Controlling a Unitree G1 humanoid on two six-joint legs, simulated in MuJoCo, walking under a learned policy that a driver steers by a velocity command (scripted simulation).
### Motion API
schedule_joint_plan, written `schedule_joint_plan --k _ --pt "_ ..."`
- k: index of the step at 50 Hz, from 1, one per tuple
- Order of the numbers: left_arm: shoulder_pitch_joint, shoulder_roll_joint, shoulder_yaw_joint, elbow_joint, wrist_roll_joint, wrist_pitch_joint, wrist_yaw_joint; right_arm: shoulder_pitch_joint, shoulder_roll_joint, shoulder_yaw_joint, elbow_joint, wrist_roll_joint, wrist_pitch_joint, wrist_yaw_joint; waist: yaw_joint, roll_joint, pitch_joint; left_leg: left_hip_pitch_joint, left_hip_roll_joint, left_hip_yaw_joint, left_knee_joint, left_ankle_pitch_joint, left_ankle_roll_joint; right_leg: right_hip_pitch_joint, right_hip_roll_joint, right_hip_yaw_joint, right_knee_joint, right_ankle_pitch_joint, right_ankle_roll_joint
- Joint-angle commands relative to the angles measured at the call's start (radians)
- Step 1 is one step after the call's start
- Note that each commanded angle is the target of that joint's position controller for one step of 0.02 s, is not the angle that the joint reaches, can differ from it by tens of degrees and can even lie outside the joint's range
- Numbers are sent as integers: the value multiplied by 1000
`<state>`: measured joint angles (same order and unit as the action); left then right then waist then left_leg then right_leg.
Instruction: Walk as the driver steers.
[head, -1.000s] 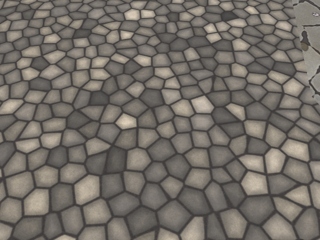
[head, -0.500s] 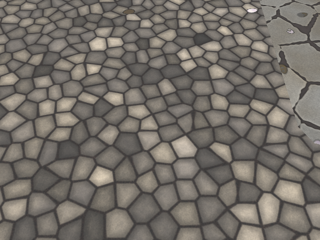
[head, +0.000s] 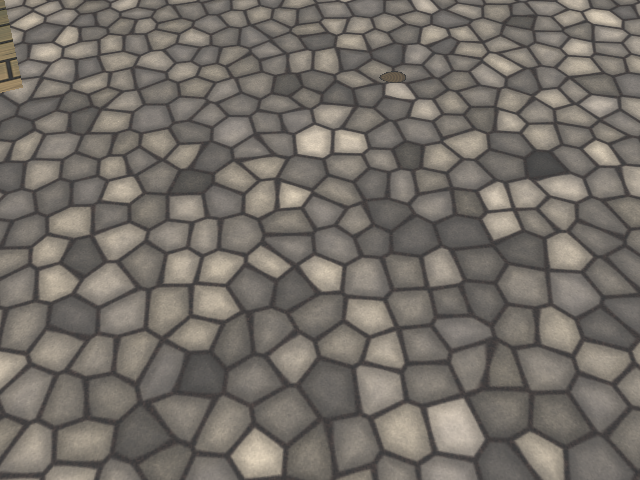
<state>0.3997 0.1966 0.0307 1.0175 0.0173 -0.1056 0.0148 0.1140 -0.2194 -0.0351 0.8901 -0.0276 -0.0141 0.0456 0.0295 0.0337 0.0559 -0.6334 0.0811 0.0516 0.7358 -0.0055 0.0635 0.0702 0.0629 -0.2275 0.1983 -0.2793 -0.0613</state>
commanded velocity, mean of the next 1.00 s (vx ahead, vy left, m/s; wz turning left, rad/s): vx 0.50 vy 0.00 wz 0.51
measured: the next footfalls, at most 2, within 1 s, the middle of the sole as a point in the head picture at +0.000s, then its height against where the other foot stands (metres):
left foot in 0.14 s outside the picture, level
right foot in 0.68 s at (344, 429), level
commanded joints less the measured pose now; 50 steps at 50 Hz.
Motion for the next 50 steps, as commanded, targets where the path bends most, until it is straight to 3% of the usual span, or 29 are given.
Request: schedule_joint_plan --k 1,4,5,6,7,8,9,10,11,12,13,14,17,23,28,30,31,32,33,34,35,36,37,38,39,41,44,47,50 --pt "64 138 25 -15 3 0 15 -124 -34 1 -99 -4 -15 5 13 -93 56 2 -34 67 -86 -35 32 12 -305 48 -6 624 -65" --pt "36 173 34 -20 9 16 26 -44 -61 -14 -86 -9 -13 -2 -40 -131 -6 138 -116 117 -112 -185 96 73 -323 0 186 1022 -54" --pt "25 187 39 -25 12 25 26 35 -79 -25 -64 -9 -15 -5 -75 -135 -53 223 -152 125 -129 -232 122 73 -325 -9 321 1090 -54" --pt "15 200 43 -34 11 34 24 153 -105 -41 -29 -14 -22 -9 -125 -125 -120 374 -178 111 -189 -232 152 19 -320 -16 510 1026 -46" --pt "-8 198 42 -61 6 35 19 307 -173 -70 10 -27 -27 -21 -201 -56 -203 612 -88 -43 -265 -267 208 -171 -295 -25 793 770 -15" --pt "7 97 28 -139 -17 22 -3 290 -286 -104 -16 -14 -15 -33 -140 244 -297 941 227 -614 -352 -269 367 -647 -63 -14 1225 -128 59" --pt "-84 175 39 -173 -7 7 -11 306 -296 -104 -22 8 -1 -34 -162 74 -332 958 271 -779 -447 -182 409 -792 -30 229 1320 -215 52" --pt "-157 151 32 -196 -11 -6 -15 254 -257 -95 -14 13 0 -45 -140 7 -197 862 251 -617 -452 -137 372 -855 -103 270 1275 -125 42" --pt "-144 148 29 -190 -13 -14 -14 212 -194 -81 -9 18 -6 -47 -91 -67 -91 703 210 -514 -475 -33 318 -805 -145 263 1152 -61 42" --pt "-153 143 32 -192 1 -4 -12 173 -162 -71 -12 19 -16 -50 -51 -90 -49 607 149 -439 -485 39 272 -746 -172 270 1062 -51 50" --pt "-120 132 30 -183 22 19 -12 139 -141 -63 -21 26 -23 -53 -17 -91 -45 540 103 -373 -503 88 248 -678 -178 265 1023 -35 63" --pt "-102 124 28 -187 32 39 -15 144 -147 -61 -22 27 -34 -51 -5 -51 -55 498 94 -357 -504 162 257 -635 -177 263 988 -45 78" --pt "-159 114 26 -218 33 68 -24 188 -180 -68 -13 28 -53 -47 -6 -32 -44 463 36 -305 -520 185 236 -654 -177 233 866 14 111" --pt "-393 123 20 -310 23 73 -32 312 -189 -71 -10 26 -44 -46 -94 20 -19 562 15 -349 -515 136 177 -763 -150 233 613 221 123" --pt "-518 131 8 -373 13 56 -39 374 -198 -71 -12 12 -39 -57 -135 38 -10 665 37 -401 -441 243 169 -754 -99 236 458 227 100" --pt "-488 149 10 -379 9 47 -38 350 -213 -75 -25 8 -40 -65 -107 51 -13 656 47 -428 -401 279 143 -656 -82 251 382 196 79" --pt "-427 163 14 -366 6 42 -34 313 -225 -78 -36 7 -41 -66 -70 58 -24 615 41 -426 -367 325 120 -545 -65 249 340 161 64" --pt "-329 188 25 -338 5 36 -25 282 -237 -81 -47 7 -45 -62 -27 55 -65 575 20 -423 -284 420 97 -394 -34 237 316 124 46" --pt "-191 215 37 -301 9 23 -13 260 -238 -80 -51 15 -52 -52 46 5 -137 523 -37 -382 -110 429 73 -200 -46 243 250 156 21" --pt "-36 282 54 -291 30 14 5 266 -177 -63 -78 29 -62 -42 100 -86 -277 400 -99 -320 150 199 50 37 -242 433 220 -25 -26" --pt "-26 368 73 -300 48 27 9 387 -80 -44 -108 60 -58 -44 30 -330 -394 99 -257 -198 425 -533 17 261 -519 890 125 -92 -142" --pt "-83 295 67 -305 30 42 3 379 -170 -51 -84 20 -43 -55 1 -211 -313 2 -165 -187 531 -515 27 155 -506 982 88 -220 -155" --pt "-150 206 46 -318 21 45 1 313 -182 -56 -80 9 -36 -48 -8 -97 -166 -1 -119 -176 530 -413 23 4 -460 817 67 -216 -133" --pt "-189 160 34 -314 20 43 -3 269 -166 -53 -86 7 -32 -39 -19 -56 -91 19 -86 -160 489 -352 14 -97 -406 668 46 -94 -112" --pt "-180 147 28 -300 20 37 -4 250 -150 -51 -90 -3 -26 -29 -24 -96 -62 43 -65 -153 454 -330 8 -154 -361 566 29 15 -95" --pt "-144 146 27 -266 12 18 -11 257 -125 -45 -93 -13 -8 -13 -40 -148 -51 86 -60 -143 426 -316 -2 -215 -317 454 8 170 -91" --pt "-101 161 33 -232 3 -9 -25 202 -106 -35 -117 -13 -1 -1 -45 -145 -43 32 -58 -154 362 -268 -11 -204 -327 380 -26 295 -124" --pt "-74 159 34 -206 3 -9 -28 81 -97 -23 -153 -15 -7 7 -29 -130 -16 -10 -47 -128 199 -172 -31 -189 -298 291 -60 301 -119" --pt "-49 174 37 -183 -3 -3 -31 -34 -69 0 -185 -11 -16 19 -8 -133 -11 90 -40 -43 -7 -87 -37 -222 -267 211 -62 330 -100"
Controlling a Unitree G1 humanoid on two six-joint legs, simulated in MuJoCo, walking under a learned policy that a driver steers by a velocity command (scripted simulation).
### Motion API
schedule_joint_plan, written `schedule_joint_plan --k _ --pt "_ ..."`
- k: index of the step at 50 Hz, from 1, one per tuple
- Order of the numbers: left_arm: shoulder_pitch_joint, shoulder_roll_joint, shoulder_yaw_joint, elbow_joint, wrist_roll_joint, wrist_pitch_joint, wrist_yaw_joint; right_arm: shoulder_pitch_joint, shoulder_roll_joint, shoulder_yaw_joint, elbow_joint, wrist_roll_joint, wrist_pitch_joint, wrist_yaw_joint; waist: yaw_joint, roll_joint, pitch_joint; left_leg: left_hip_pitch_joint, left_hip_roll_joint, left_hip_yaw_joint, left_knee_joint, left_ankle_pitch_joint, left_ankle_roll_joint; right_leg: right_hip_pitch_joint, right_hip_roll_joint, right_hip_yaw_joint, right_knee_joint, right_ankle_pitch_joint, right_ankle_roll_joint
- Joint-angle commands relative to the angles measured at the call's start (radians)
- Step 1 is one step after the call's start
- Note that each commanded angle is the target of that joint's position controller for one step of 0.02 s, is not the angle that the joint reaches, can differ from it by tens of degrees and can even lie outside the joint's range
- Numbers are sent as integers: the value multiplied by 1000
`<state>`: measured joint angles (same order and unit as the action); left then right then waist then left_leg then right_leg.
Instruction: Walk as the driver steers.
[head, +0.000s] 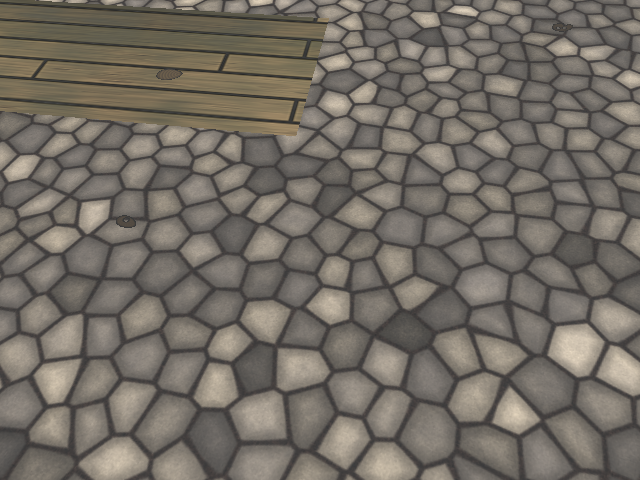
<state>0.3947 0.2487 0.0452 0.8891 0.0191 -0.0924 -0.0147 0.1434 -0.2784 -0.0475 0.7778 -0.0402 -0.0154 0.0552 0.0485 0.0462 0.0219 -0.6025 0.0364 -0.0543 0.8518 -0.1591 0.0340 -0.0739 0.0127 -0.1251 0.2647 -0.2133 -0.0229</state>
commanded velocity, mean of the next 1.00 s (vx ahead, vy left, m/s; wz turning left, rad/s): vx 0.50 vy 0.00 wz -0.28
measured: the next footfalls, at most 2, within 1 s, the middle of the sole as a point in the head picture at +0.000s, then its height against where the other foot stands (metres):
left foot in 0.16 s outside the picture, level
right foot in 0.70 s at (395, 473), level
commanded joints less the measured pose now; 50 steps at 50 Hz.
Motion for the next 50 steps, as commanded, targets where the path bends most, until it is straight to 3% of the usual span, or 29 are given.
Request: schedule_joint_plan --k 1,5,6,7,8,9,10,11,12,13,14,15,19,25,29,32,34,35,36,37,38,39,40,41,42,43,46,50 --pt "-23 132 25 -44 -6 -13 -2 -93 -11 16 -81 2 -16 11 -18 -147 25 85 4 87 -166 67 -5 -73 -221 105 -125 271 -136" --pt "32 167 34 -5 -4 5 1 -126 -40 15 -95 -1 -24 -3 -18 -151 31 153 -13 123 -275 -14 37 18 -272 123 -56 380 -127" --pt "32 172 34 2 -5 11 3 -86 -45 11 -82 -5 -29 -9 -41 -147 14 220 -35 135 -316 -34 53 33 -269 111 11 479 -119" --pt "34 164 31 11 -10 18 4 19 -54 3 -43 -12 -39 -16 -92 -112 -37 363 -61 144 -388 -11 73 21 -236 69 157 580 -101" --pt "40 134 19 5 -10 19 5 180 -95 -15 13 -26 -50 -27 -149 -63 -140 586 -26 93 -398 -31 101 -71 -188 31 355 512 -79" --pt "50 55 -5 -55 -28 16 -2 323 -199 -41 27 -43 -54 -43 -191 123 -279 867 264 -285 -455 -181 187 -354 -94 -26 698 139 -31" --pt "61 90 10 -64 -14 20 2 339 -244 -56 43 3 -39 -50 -171 221 -311 893 385 -604 -588 -154 257 -545 16 54 906 -316 -27" --pt "1 136 25 -63 -2 29 6 257 -198 -45 34 21 -36 -52 -142 97 -176 807 339 -467 -573 -118 243 -623 -48 137 966 -271 -41" --pt "-29 107 18 -62 -10 26 0 188 -129 -28 25 19 -42 -51 -114 46 -85 683 296 -340 -592 -59 218 -613 -76 155 939 -197 -46" --pt "-26 88 16 -50 -15 29 -3 139 -82 -15 22 16 -50 -49 -79 23 -37 584 249 -240 -633 -15 174 -562 -101 161 876 -146 -46" --pt "-16 81 18 -35 -1 43 -7 111 -48 -4 29 21 -58 -51 -50 25 0 512 200 -162 -669 17 129 -517 -112 166 838 -112 -39" --pt "23 65 15 -22 7 55 -13 110 -54 -4 32 19 -67 -54 -34 70 -11 480 205 -124 -686 60 132 -474 -105 165 834 -85 -30" --pt "-73 59 24 -41 7 75 -26 161 -64 -11 71 22 -95 -59 -33 14 33 492 197 -7 -748 147 140 -569 -106 176 805 38 -8" --pt "-266 26 8 -105 11 72 -37 215 -55 -6 112 24 -99 -65 -67 11 74 546 171 152 -742 286 116 -606 -91 109 553 222 -5" --pt "-375 22 -3 -159 15 68 -48 285 -75 -9 151 20 -89 -79 -98 8 92 658 202 209 -690 440 101 -581 -67 29 400 194 -50" --pt "-329 41 5 -160 17 69 -42 276 -109 -15 160 16 -77 -89 -62 39 41 736 215 260 -522 851 79 -469 9 -33 358 62 -111" --pt "-171 77 25 -120 21 64 -32 264 -139 -24 157 11 -59 -92 7 52 -59 729 217 279 -246 995 74 -286 79 -47 323 -30 -162" --pt "-20 114 46 -75 31 56 -23 248 -146 -25 145 17 -53 -90 82 17 -140 608 198 293 -14 833 53 -65 77 5 241 -2 -201" --pt "84 229 83 -60 39 59 -5 262 -86 -10 97 30 -59 -80 106 -127 -248 304 124 304 339 379 13 222 -163 342 212 -96 -296" --pt "31 294 97 -77 11 66 -5 245 -55 -9 35 34 -70 -62 44 -275 -317 -38 -99 154 625 -383 -27 392 -373 878 63 31 -439" --pt "14 265 93 -73 -12 75 -1 126 -93 -13 17 18 -79 -58 69 -102 -226 -145 -21 2 630 -290 -14 340 -336 761 37 45 -403" --pt "-39 215 80 -70 -15 76 6 108 -80 -6 3 29 -92 -54 33 -63 -108 -144 24 8 548 -198 -10 199 -316 635 17 98 -363" --pt "-81 166 67 -72 -12 73 8 120 -77 -7 13 27 -94 -55 -15 -3 -33 -87 55 13 446 -165 -12 70 -264 547 -5 192 -313" --pt "-111 143 58 -75 -20 68 11 135 -71 -7 14 9 -79 -57 -50 4 -2 -28 69 13 391 -157 -27 -22 -223 480 -25 260 -290" --pt "-123 131 53 -79 -20 59 11 161 -62 -4 18 -6 -58 -56 -71 -27 -7 31 77 13 350 -161 -42 -76 -194 437 -28 346 -287" --pt "-119 134 52 -77 -21 49 10 165 -54 -3 13 -11 -41 -53 -80 -43 -18 48 76 20 318 -168 -56 -96 -176 415 -34 372 -290" --pt "-79 168 59 -70 -19 34 9 90 -45 -1 -21 -10 -21 -43 -69 -60 -6 13 73 51 185 -80 -87 -123 -124 372 -57 367 -268" --pt "-4 174 63 -65 -21 39 8 -73 -43 4 -78 -2 -20 -38 -5 -96 14 -51 57 53 -20 76 -101 -64 -101 396 -54 312 -224"
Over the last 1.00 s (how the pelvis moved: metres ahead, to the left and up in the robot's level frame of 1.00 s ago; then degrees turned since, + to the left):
0.53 0.10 0.01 32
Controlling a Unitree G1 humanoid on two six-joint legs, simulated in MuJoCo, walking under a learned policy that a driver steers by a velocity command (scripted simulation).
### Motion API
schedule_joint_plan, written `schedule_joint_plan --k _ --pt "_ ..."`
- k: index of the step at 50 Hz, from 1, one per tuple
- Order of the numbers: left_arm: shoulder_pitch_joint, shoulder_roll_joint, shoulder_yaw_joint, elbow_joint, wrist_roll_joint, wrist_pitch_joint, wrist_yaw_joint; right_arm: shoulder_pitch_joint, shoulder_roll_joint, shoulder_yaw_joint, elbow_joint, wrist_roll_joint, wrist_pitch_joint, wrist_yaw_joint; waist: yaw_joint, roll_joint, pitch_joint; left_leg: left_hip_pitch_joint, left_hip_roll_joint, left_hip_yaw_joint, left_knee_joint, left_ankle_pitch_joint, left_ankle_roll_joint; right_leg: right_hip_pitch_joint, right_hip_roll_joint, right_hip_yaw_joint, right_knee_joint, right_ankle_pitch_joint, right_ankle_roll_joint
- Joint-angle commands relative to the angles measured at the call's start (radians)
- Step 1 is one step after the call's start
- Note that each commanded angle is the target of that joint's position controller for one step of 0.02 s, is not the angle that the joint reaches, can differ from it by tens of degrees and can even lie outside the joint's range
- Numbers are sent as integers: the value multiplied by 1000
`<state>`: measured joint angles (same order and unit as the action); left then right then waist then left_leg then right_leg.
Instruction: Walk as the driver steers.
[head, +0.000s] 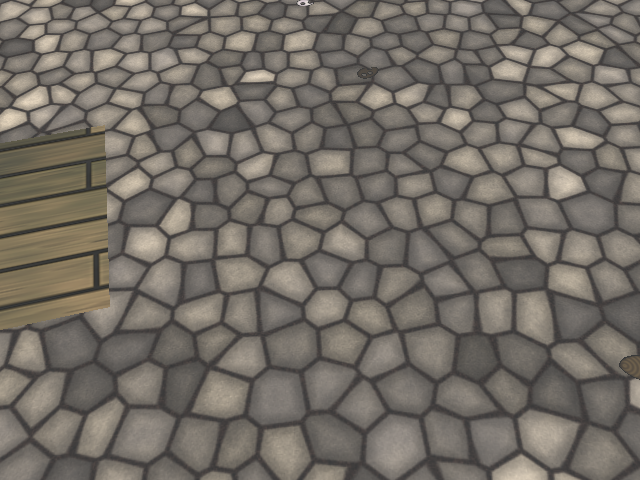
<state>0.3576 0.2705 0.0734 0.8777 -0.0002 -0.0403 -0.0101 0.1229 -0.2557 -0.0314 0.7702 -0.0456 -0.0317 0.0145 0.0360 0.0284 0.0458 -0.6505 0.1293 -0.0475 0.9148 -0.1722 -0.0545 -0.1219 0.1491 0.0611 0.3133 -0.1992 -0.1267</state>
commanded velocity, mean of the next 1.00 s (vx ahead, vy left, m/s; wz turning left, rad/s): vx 0.50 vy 0.00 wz -0.44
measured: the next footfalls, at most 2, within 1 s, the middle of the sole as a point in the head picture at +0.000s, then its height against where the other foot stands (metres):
left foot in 0.22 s outside the picture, level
right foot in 0.74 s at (438, 472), level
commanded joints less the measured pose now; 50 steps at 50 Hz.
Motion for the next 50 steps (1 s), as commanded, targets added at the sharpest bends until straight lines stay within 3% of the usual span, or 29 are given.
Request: schedule_joint_plan --k 1,6,8,10,11,12,13,14,15,16,17,18,22,28,33,35,36,37,38,39,40,41,42,43,44,46,49,50 --pt "51 154 36 -52 0 -12 4 -84 -66 -10 -82 6 -5 5 22 -85 -12 -9 -44 43 -124 115 -11 9 -238 218 -92 304 -114" --pt "102 170 39 -56 15 -8 16 -196 -82 -2 -134 16 -23 9 59 -98 -13 20 -95 34 -283 119 12 110 -267 281 -8 415 -99" --pt "60 187 43 -73 19 -9 23 -139 -107 -8 -129 20 -31 6 17 -111 -20 146 -113 18 -359 69 35 87 -277 311 36 440 -66" --pt "2 202 45 -90 17 -16 17 50 -147 -27 -75 20 -45 -10 -78 -90 -91 429 -156 38 -439 21 70 13 -231 299 207 550 -23" --pt "-1 170 35 -97 7 -25 6 185 -194 -42 -51 6 -59 -24 -142 -15 -185 643 -62 -45 -483 -21 108 -75 -159 239 425 462 4" --pt "48 67 8 -132 -19 -31 4 303 -277 -59 -60 -19 -58 -41 -155 137 -336 896 219 -366 -531 -231 170 -277 -63 124 724 33 36" --pt "113 88 8 -158 -8 -23 5 251 -306 -72 -55 -5 -39 -38 -80 314 -371 919 335 -756 -659 -300 259 -479 -4 53 877 -363 41" --pt "86 143 15 -116 17 -4 12 168 -199 -52 -78 3 -30 -32 -59 102 -206 778 299 -641 -656 -407 251 -533 -100 66 948 -278 37" --pt "20 138 15 -116 25 1 0 120 -127 -34 -82 12 -29 -28 -62 6 -101 652 239 -475 -671 -340 232 -517 -130 50 920 -197 44" --pt "2 116 12 -121 24 6 -10 97 -101 -26 -76 10 -31 -27 -44 16 -53 573 190 -341 -698 -209 205 -488 -160 39 875 -157 52" --pt "-20 107 12 -127 38 17 -20 110 -91 -21 -58 14 -37 -29 -39 48 -20 526 143 -234 -717 -99 183 -471 -182 32 846 -139 59" --pt "0 97 9 -125 40 29 -28 123 -103 -24 -48 16 -48 -27 -28 92 -29 510 137 -178 -720 -17 185 -452 -185 17 848 -122 69" --pt "-100 84 2 -168 37 44 -46 167 -114 -34 -18 29 -75 -15 -30 62 -23 544 143 -41 -762 158 212 -545 -207 7 824 -24 90" --pt "-295 38 -23 -235 34 36 -67 223 -118 -39 24 27 -71 -13 -69 56 16 571 100 148 -766 262 191 -538 -210 -66 520 166 97" --pt "-376 38 -32 -262 47 29 -63 307 -153 -44 82 27 -52 -17 -87 61 40 664 142 187 -720 418 181 -431 -165 -139 310 59 38" --pt "-313 54 -24 -241 54 20 -50 317 -179 -46 102 26 -39 -20 -50 75 -8 713 148 214 -571 733 173 -312 -106 -169 260 -35 -1" --pt "-197 65 -16 -202 60 10 -43 315 -183 -43 108 29 -31 -22 8 62 -76 700 133 243 -415 810 160 -165 -72 -175 195 -18 -25" --pt "-35 97 0 -145 70 -1 -31 311 -167 -34 100 34 -29 -23 75 27 -176 579 103 265 -208 690 142 80 -92 -130 164 15 -50" --pt "88 203 27 -131 86 -4 -14 336 -76 -8 40 57 -34 -11 103 -155 -336 241 23 281 140 247 97 429 -384 255 144 -102 -141" --pt "100 264 42 -129 41 6 -5 339 -96 -19 20 48 -33 -7 79 -241 -414 45 -133 171 398 -372 74 485 -577 647 8 61 -228" --pt "56 239 40 -122 19 9 4 235 -148 -37 11 37 -27 -10 82 -108 -298 -36 -81 48 440 -297 85 412 -522 481 26 187 -208" --pt "4 179 24 -110 17 2 8 200 -110 -24 3 46 -37 -6 47 -92 -170 -39 -48 36 385 -230 94 271 -475 336 13 278 -181" --pt "-37 128 8 -103 20 -5 8 213 -97 -22 17 43 -38 -3 3 -61 -102 5 -17 34 292 -191 98 163 -421 244 -20 309 -131" --pt "-87 85 -7 -96 13 -10 6 224 -93 -24 35 24 -23 1 -38 -49 -57 66 -2 34 232 -160 95 68 -355 170 -62 295 -72" --pt "-96 84 -10 -99 14 -19 5 289 -76 -20 51 16 -7 6 -64 -116 -71 133 -7 39 210 -144 86 17 -363 142 -87 323 -85" --pt "-70 82 -10 -75 6 -37 2 276 -70 -23 57 8 8 14 -70 -99 -51 132 -12 52 185 -117 72 -15 -343 111 -132 330 -106" --pt "-37 93 -6 -43 7 -43 4 175 -68 -28 40 11 15 22 -58 -63 -4 20 -3 63 106 6 55 18 -316 57 -194 257 -92" --pt "-15 106 -4 -36 10 -46 2 145 -53 -22 24 13 13 24 -47 -97 10 7 9 51 53 33 53 11 -343 53 -203 275 -102"
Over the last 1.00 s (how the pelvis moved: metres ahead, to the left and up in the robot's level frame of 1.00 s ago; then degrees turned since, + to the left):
0.51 -0.03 0.00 -22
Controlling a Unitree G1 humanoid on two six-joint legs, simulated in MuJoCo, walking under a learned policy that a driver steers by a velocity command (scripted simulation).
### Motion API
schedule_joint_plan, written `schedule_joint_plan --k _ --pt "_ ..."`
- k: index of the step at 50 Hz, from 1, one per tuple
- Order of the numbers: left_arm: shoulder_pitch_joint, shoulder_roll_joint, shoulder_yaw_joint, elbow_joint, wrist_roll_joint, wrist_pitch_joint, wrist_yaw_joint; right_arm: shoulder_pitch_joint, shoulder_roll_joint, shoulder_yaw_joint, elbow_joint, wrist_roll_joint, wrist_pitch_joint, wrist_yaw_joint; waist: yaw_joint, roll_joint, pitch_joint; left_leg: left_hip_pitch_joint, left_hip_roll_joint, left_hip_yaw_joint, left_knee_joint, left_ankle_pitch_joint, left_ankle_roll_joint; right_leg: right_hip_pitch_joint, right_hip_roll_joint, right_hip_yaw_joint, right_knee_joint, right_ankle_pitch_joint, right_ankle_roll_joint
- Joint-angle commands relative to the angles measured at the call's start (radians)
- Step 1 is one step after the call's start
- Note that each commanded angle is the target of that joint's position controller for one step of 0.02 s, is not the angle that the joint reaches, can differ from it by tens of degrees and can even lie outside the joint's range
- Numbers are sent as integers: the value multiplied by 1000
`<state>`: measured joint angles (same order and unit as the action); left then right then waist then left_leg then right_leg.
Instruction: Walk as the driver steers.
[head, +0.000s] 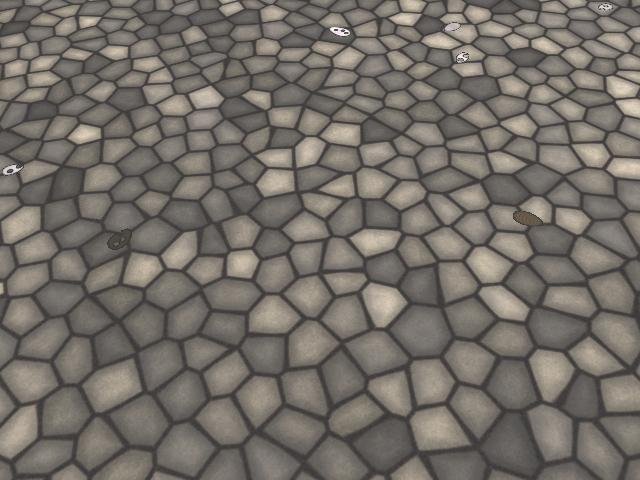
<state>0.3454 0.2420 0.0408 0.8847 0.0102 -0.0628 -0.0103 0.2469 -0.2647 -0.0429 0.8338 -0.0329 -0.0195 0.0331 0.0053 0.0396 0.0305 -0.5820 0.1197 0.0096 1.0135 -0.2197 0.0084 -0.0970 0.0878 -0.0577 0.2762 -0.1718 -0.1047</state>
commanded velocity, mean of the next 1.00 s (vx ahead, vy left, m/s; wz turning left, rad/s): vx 0.50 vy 0.00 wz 0.46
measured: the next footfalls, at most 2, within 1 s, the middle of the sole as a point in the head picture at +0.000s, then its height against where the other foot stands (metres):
left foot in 0.30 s outside the picture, level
right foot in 0.80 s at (333, 411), level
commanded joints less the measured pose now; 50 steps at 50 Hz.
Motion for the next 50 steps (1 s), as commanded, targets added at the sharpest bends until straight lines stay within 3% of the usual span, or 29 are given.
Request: schedule_joint_plan --k 1,7,10,12,13,14,15,16,17,18,19,20,21,23,25,30,34,37,39,40,41,42,43,44,45,46,47,48,50 --pt "7 125 27 -33 2 -25 2 -19 -47 -9 -47 5 -2 5 -7 -92 47 -84 16 -12 -85 109 -10 3 -281 145 -171 265 -119" --pt "71 116 18 17 10 -37 16 -187 -33 1 -97 8 -13 14 44 -84 83 -80 -51 23 -316 236 35 111 -291 15 -178 349 -70" --pt "82 127 15 40 14 -33 29 -214 -31 2 -118 1 -17 18 41 -88 83 -43 -84 70 -396 168 78 198 -313 -30 -104 534 -46" --pt "64 156 19 45 19 -28 38 -159 -46 -6 -109 0 -17 12 8 -117 32 58 -147 122 -414 70 119 244 -316 -67 44 880 -26" --pt "58 171 22 46 23 -21 41 -83 -62 -15 -89 -3 -19 8 -27 -127 -20 141 -185 139 -423 17 143 254 -315 -84 180 1009 -19" --pt "51 183 25 42 23 -12 42 47 -83 -28 -51 -8 -26 3 -82 -119 -94 296 -216 136 -481 22 169 212 -304 -106 374 989 -6" --pt "33 180 21 18 17 -12 43 210 -145 -53 -8 -23 -30 -7 -158 -71 -185 555 -129 -5 -522 9 226 18 -278 -117 641 748 17" --pt "93 83 0 -41 -9 -22 21 255 -280 -94 -13 -22 -23 -19 -117 184 -305 884 181 -532 -561 16 405 -410 -83 -123 1079 8 75" --pt "7 141 14 -54 13 -32 16 226 -250 -87 -11 23 -16 -13 -122 70 -339 910 223 -758 -686 86 424 -563 -30 84 1188 -318 67" --pt "-68 128 10 -86 10 -43 9 155 -234 -83 -11 32 -11 -17 -92 21 -181 776 193 -583 -703 87 383 -627 -102 126 1156 -222 61" --pt "-79 124 6 -91 7 -51 8 106 -173 -68 -16 29 -10 -18 -59 -46 -87 634 159 -485 -731 155 340 -598 -142 111 1065 -155 65" --pt "-84 115 8 -87 15 -41 8 60 -139 -58 -21 31 -10 -19 -21 -87 -25 518 96 -392 -760 206 289 -544 -168 106 994 -139 72" --pt "-53 107 4 -89 31 -21 10 48 -119 -50 -19 37 -16 -22 12 -42 -2 429 64 -335 -766 338 278 -479 -182 102 941 -139 91" --pt "-41 90 0 -93 43 14 5 51 -124 -51 -18 38 -33 -21 29 -14 -28 374 24 -285 -788 346 285 -435 -187 87 875 -142 123" --pt "-90 86 -1 -116 39 24 -2 69 -150 -57 -16 33 -39 -24 24 -10 -19 353 -8 -260 -810 325 278 -460 -188 66 783 -83 148" --pt "-295 81 -6 -187 30 23 -7 157 -160 -66 -9 34 -33 -24 -56 20 9 432 -31 -288 -811 255 235 -539 -173 64 514 107 173" --pt "-396 90 -12 -229 20 10 -12 205 -169 -70 -10 23 -29 -32 -96 29 3 521 -13 -329 -745 349 222 -528 -133 68 380 137 162" --pt "-351 123 -4 -234 15 -3 -9 163 -191 -75 -34 15 -30 -42 -55 44 -8 517 9 -380 -677 398 181 -391 -109 93 279 73 131" --pt "-181 159 12 -186 15 -16 5 107 -206 -78 -52 15 -35 -39 31 26 -65 454 -28 -380 -528 487 142 -140 -69 75 205 15 99" --pt "-55 202 28 -161 28 -30 18 108 -175 -69 -55 24 -44 -29 91 -48 -148 384 -101 -322 -319 431 116 54 -143 141 152 -16 65" --pt "72 288 46 -167 54 -31 36 150 -81 -43 -90 51 -50 -25 116 -202 -305 202 -193 -203 -19 99 81 307 -414 447 96 -264 3" --pt "27 329 60 -163 42 -12 34 219 -87 -41 -120 43 -44 -26 39 -390 -331 -20 -270 -119 148 -347 75 345 -548 850 -31 -326 -86" --pt "-47 230 44 -183 34 -2 28 211 -143 -47 -75 17 -25 -35 15 -192 -190 -76 -170 -133 235 -269 80 221 -523 761 -17 -406 -90" --pt "-93 148 24 -190 26 -2 23 143 -141 -46 -72 10 -21 -23 22 -78 -89 -62 -138 -121 216 -183 74 104 -462 593 -28 -338 -71" --pt "-116 119 15 -184 27 -4 22 116 -119 -43 -77 11 -17 -14 7 -82 -37 -35 -108 -111 171 -137 64 26 -411 452 -54 -193 -45" --pt "-104 109 11 -167 23 -10 25 90 -113 -44 -85 -3 -6 -4 2 -115 -10 -18 -86 -104 137 -114 58 -13 -362 344 -72 -89 -16" --pt "-91 119 13 -157 21 -19 24 109 -105 -42 -82 -6 6 4 -8 -163 -19 1 -83 -90 140 -97 47 -25 -353 286 -75 4 -18" --pt "-67 114 14 -145 16 -30 19 101 -102 -40 -84 -6 13 9 -8 -150 -22 -3 -81 -87 146 -82 44 -17 -344 240 -70 127 -17" --pt "-58 127 21 -133 7 -42 13 52 -93 -36 -106 -2 22 18 -13 -144 -28 -51 -71 -78 139 -34 31 -2 -352 177 -99 168 -37"
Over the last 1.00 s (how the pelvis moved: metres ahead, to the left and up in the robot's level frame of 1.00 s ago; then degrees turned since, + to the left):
0.50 -0.10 0.00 -26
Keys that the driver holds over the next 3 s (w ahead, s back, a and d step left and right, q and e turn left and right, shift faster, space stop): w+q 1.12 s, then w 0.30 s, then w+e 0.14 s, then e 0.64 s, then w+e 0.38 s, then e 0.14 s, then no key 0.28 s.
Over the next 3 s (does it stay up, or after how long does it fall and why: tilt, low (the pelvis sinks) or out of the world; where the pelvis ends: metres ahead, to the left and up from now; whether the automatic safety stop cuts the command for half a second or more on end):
stays up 1.08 0.41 -0.01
